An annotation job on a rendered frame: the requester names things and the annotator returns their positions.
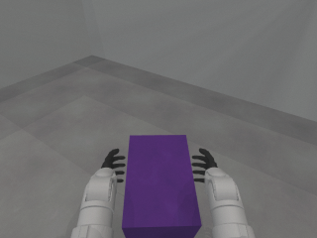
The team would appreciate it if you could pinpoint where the robot left hand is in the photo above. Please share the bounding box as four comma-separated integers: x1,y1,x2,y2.
101,149,126,182

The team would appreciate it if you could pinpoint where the robot left forearm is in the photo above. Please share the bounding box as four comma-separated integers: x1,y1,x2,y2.
70,168,118,238

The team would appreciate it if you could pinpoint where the carton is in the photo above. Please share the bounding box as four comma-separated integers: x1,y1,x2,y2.
122,135,202,238

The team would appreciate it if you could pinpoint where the robot right forearm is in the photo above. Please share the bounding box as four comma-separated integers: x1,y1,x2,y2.
204,167,256,238

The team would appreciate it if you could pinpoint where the robot right hand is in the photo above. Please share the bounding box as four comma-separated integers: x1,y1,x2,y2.
191,148,218,182

